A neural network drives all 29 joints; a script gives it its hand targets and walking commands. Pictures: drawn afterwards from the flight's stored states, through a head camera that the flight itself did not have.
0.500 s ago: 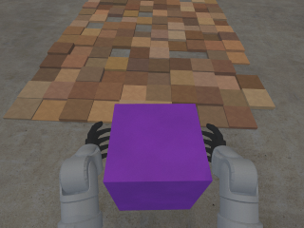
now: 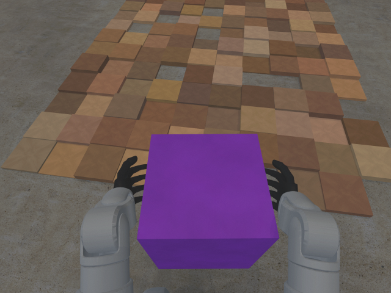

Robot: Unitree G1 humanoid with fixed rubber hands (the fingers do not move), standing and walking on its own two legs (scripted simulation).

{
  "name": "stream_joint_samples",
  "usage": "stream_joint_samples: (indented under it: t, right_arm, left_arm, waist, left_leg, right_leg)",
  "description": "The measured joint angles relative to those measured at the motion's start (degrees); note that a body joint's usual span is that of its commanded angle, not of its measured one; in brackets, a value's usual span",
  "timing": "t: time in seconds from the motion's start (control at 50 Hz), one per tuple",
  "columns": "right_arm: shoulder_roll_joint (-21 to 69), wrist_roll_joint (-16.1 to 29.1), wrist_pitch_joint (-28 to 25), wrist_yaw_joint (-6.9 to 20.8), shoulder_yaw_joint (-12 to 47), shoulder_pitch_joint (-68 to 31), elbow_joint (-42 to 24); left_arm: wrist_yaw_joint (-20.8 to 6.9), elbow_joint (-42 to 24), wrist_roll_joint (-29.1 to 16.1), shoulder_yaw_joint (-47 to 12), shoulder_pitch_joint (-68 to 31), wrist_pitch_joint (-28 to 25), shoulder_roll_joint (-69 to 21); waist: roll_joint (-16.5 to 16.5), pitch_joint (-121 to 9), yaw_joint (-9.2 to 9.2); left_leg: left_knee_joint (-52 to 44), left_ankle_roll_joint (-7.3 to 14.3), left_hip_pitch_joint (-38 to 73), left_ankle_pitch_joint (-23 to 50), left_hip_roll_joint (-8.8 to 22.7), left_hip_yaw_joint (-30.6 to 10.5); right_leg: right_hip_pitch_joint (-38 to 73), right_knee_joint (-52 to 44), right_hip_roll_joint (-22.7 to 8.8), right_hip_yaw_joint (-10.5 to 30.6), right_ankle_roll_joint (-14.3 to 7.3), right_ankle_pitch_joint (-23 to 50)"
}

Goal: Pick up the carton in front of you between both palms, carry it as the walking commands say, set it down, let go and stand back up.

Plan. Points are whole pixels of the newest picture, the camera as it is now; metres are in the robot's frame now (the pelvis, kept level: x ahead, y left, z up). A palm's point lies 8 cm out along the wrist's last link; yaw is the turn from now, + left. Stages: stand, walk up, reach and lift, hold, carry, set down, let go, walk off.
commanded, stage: carry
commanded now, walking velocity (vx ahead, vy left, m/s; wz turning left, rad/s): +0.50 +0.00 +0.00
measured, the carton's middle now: (204, 206) +0.28 +0.00 -0.01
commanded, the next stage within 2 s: none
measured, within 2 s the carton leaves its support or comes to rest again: neither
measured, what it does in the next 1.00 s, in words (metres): climbs: left foot, then right foot 0.05 m higher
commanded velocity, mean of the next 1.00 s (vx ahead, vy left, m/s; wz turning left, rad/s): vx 0.50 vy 0.00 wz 0.00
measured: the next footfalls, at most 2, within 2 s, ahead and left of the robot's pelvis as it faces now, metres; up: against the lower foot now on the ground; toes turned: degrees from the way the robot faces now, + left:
left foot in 0.34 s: +0.41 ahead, +0.10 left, +0.00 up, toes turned +6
right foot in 0.78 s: +0.68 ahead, -0.09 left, +0.05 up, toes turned -6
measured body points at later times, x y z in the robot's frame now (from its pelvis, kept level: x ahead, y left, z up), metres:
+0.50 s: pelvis +0.31 +0.05 -0.01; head +0.38 +0.06 +0.43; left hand +0.73 +0.17 +0.14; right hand +0.69 -0.13 +0.14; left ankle +0.37 +0.10 -0.74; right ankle +0.20 -0.07 -0.63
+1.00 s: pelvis +0.65 +0.00 +0.05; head +0.80 +0.04 +0.46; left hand +1.03 +0.20 +0.12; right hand +1.07 -0.10 +0.14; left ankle +0.63 +0.12 -0.58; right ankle +0.64 -0.08 -0.68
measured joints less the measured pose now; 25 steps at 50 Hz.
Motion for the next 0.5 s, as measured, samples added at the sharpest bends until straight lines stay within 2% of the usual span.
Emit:
stream_joint_samples:
  t: [0.08,0.18,0.24,0.3,0.34,0.36,0.38,0.42,0.44,0.5]
  right_arm:
    - [0.13,0.15,-0.44,-0.06,0.71,-0.78,-2.22]
    - [0.51,0.29,0.43,-0.42,-0.29,-3.51,-4.64]
    - [0.00,0.75,1.82,-1.03,-1.86,-7.41,-4.92]
    - [-2.48,1.79,3.75,-1.62,-2.96,-14.32,-1.56]
    - [-4.60,2.81,5.13,-2.11,-3.31,-20.64,3.18]
    - [-5.31,3.17,5.30,-2.42,-3.40,-23.88,6.15]
    - [-5.96,3.39,5.56,-2.95,-3.29,-27.06,9.15]
    - [-7.21,3.94,6.81,-3.62,-3.73,-32.40,14.45]
    - [-7.84,4.36,7.54,-3.83,-4.10,-34.37,16.52]
    - [-9.11,5.26,8.92,-4.06,-5.79,-38.68,20.77]
  left_arm:
    - [0.19,-3.43,-0.67,0.60,-0.07,-0.07,0.02]
    - [0.20,-5.27,-1.17,2.18,-3.48,0.88,-0.50]
    - [0.35,-4.44,-1.19,3.10,-7.97,1.80,-0.49]
    - [1.21,-0.98,-1.68,3.51,-14.85,3.57,1.86]
    - [1.75,2.59,-2.54,4.12,-20.33,5.34,4.58]
    - [1.90,4.99,-3.24,4.46,-23.33,5.99,6.45]
    - [2.18,7.63,-4.10,4.80,-26.20,6.56,8.14]
    - [2.38,13.04,-5.20,5.72,-31.47,7.83,10.43]
    - [2.43,15.50,-5.37,6.16,-33.86,8.55,11.01]
    - [2.64,21.06,-4.82,7.58,-39.85,10.09,11.48]
  waist:
    - [-0.96,-0.01,0.30]
    - [-0.79,-1.61,-0.19]
    - [-0.39,-2.20,-0.14]
    - [-0.50,-2.34,0.01]
    - [-0.85,-2.25,-0.47]
    - [-1.98,-1.74,-1.26]
    - [-2.58,-1.03,-2.22]
    - [-2.34,0.64,-3.32]
    - [-2.11,1.42,-3.61]
    - [-1.75,3.60,-3.84]
  left_leg:
    - [-9.52,-0.62,-7.77,3.15,1.24,0.92]
    - [-23.59,-1.05,-11.37,9.71,1.93,2.64]
    - [-29.49,-0.12,-11.30,13.67,1.33,3.88]
    - [-33.18,1.69,-9.33,14.87,0.09,5.58]
    - [-35.93,2.65,-5.87,13.77,-1.39,7.11]
    - [-33.58,3.41,-5.87,13.42,-2.18,7.58]
    - [-30.63,4.11,-6.39,11.38,-2.63,7.77]
    - [-28.96,4.92,-5.82,8.05,-2.94,7.57]
    - [-29.71,4.68,-4.95,7.60,-3.08,7.39]
    - [-33.50,4.87,-1.57,6.89,-3.67,7.12]
  right_leg:
    - [6.20,-5.72,-0.03,1.27,0.80,-0.98]
    - [13.59,-9.31,-0.18,2.61,2.59,-4.52]
    - [17.58,-8.89,-0.23,3.28,4.01,-8.26]
    - [20.93,-5.85,-0.57,4.18,5.70,-13.59]
    - [21.14,1.38,-1.73,4.46,6.48,-18.88]
    - [19.14,8.67,-3.39,4.79,6.11,-19.76]
    - [15.40,18.33,-3.73,7.16,5.46,-19.09]
    - [6.05,37.21,-1.81,12.40,3.98,-17.70]
    - [1.71,43.37,-1.08,13.66,3.27,-16.27]
    - [-8.80,48.18,-1.08,14.80,2.59,-11.80]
